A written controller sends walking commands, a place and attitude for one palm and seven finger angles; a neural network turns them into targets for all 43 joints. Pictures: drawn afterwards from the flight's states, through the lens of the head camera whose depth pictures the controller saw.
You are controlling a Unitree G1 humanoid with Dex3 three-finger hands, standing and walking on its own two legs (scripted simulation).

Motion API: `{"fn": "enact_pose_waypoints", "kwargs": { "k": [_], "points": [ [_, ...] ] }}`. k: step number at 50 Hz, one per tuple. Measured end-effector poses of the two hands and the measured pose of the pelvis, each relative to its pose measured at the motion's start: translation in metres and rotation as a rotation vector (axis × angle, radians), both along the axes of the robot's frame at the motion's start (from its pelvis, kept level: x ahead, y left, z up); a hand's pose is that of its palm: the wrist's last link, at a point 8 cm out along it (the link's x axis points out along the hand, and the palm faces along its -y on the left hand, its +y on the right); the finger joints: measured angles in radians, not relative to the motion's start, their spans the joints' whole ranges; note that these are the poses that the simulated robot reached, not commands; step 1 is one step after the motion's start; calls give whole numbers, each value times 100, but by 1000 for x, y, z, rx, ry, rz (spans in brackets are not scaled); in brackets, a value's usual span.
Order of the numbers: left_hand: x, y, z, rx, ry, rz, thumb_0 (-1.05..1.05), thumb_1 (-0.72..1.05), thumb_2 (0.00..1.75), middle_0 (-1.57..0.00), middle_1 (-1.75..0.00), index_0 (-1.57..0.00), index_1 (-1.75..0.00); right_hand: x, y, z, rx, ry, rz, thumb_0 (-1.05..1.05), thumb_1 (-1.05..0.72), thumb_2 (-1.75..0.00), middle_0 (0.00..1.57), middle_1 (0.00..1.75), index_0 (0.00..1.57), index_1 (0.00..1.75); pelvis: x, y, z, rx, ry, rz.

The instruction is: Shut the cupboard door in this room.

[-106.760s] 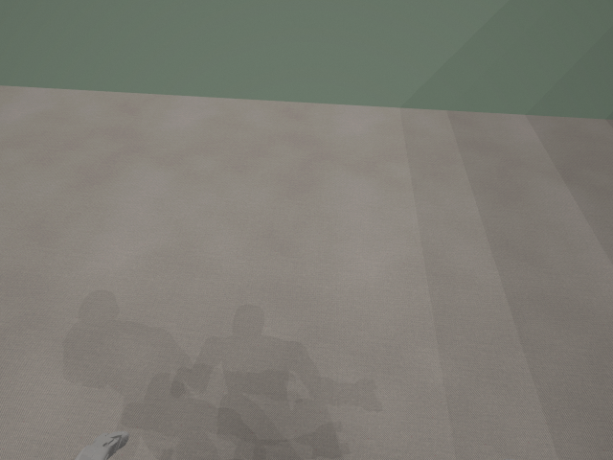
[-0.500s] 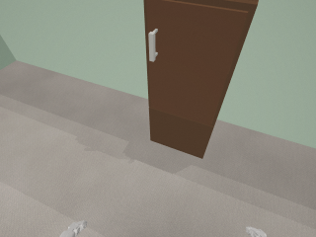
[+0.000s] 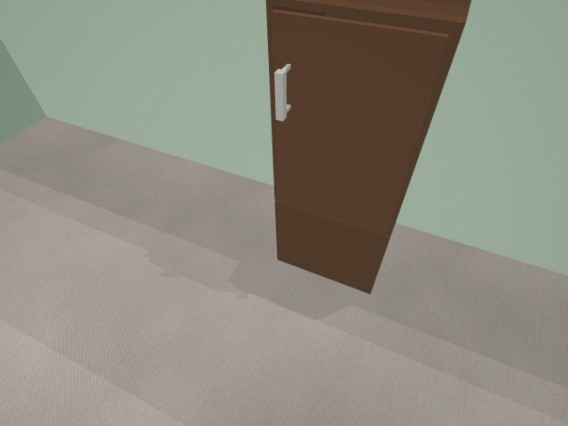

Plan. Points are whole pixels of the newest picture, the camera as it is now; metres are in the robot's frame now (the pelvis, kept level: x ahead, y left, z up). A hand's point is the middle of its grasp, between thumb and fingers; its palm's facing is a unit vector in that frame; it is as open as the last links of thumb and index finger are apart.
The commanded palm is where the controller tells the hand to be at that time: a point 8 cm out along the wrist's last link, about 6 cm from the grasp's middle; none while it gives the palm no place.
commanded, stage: let the arm hang, fingers relaxed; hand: left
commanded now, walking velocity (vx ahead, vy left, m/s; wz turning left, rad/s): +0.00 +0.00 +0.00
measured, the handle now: (284, 92) +0.84 +0.05 +0.05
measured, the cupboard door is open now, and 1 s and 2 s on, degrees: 0 0 0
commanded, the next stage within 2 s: look to check the result in 0.36 s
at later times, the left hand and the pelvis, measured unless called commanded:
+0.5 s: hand out of the picture -0.01 +0.15 -0.18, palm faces +0.04 -0.99 -0.15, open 7.4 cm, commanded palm none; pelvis +0.01 -0.01 +0.00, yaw +0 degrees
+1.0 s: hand out of the picture +0.00 +0.16 -0.18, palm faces +0.03 -0.99 -0.16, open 7.4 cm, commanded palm none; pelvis +0.02 +0.00 +0.00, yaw +0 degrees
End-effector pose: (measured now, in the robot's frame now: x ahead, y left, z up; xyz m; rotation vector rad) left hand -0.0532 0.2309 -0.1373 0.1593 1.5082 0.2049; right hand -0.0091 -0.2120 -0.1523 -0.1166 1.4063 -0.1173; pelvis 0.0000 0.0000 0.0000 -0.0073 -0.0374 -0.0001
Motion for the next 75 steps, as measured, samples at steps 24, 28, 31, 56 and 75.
{"fn": "enact_pose_waypoints", "kwargs": {
  "k": [24,28,31,56,75],
  "points": [
    [36,-34,-14,-84,-65,-12,0,91,90,-20,-30,-20,-30,-18,-6,8,-30,52,-42,0,-91,-90,20,30,20,30,7,-7,0,-1,5,-2],
    [31,-29,-11,-72,-41,-7,0,91,90,-20,-30,-20,-30,-14,-3,7,-22,54,-39,0,-91,-90,20,30,20,30,9,-6,0,-1,8,-3],
    [28,-26,-10,-63,-29,-4,0,91,90,-20,-30,-19,-30,-9,-1,6,-18,49,-37,0,-91,-90,20,30,20,30,11,-6,1,0,9,-4],
    [55,-25,-11,-75,-65,-18,0,91,90,-20,-30,-19,-30,24,-7,10,-44,-3,-20,0,-91,-90,20,30,20,30,25,-2,2,2,4,-8],
    [54,-20,-9,-63,-44,-12,0,91,90,-20,-30,-19,-30,21,-2,9,-33,25,-23,0,-91,-90,20,30,20,30,31,-1,3,3,4,-6]
  ]
}}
